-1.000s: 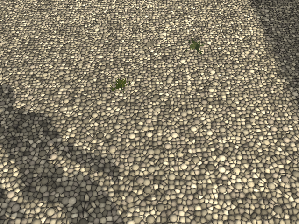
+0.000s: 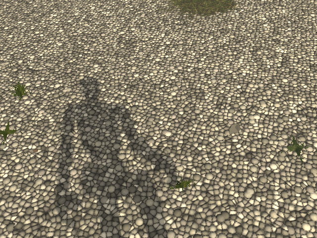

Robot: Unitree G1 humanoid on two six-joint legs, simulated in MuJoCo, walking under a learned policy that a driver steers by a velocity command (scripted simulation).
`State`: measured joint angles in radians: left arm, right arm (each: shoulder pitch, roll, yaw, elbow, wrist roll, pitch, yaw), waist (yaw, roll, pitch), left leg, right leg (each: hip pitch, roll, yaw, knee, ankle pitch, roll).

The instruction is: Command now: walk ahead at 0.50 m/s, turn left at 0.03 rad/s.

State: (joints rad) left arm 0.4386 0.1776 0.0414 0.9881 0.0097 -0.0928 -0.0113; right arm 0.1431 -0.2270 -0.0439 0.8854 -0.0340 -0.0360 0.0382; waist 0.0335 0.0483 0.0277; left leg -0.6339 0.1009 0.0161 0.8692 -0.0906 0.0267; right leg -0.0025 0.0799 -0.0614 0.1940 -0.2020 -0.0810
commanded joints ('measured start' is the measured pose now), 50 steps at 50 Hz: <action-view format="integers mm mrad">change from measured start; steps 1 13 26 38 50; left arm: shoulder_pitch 54 40 -215 -51 -188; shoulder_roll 138 152 71 308 220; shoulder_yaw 22 27 13 84 71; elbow -23 -43 -98 -121 -187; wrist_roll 0 -2 14 12 5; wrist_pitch -12 17 66 47 96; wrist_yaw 8 17 -13 16 16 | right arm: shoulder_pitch -136 214 216 302 72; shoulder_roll -23 -188 -72 -46 -90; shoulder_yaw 7 -59 -10 -25 -33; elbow -92 9 69 -7 -95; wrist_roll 6 21 24 45 -9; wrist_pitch -14 -31 -81 -18 55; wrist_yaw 2 -28 -50 -83 -52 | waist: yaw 13 -91 -7 -4 -17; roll -122 50 14 -287 -167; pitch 64 -184 45 -279 -87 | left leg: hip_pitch -21 795 500 147 88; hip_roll -24 279 74 -191 -60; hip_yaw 48 -566 84 120 -48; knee -149 -594 -681 536 98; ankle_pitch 69 -193 572 -555 -245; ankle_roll -6 274 101 -22 -88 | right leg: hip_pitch -13 -600 -573 150 -237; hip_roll -253 -77 -137 -480 -201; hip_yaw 114 116 43 553 453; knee -63 1124 672 287 -31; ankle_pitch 432 -244 155 1173 -283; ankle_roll -99 -11 51 -346 -168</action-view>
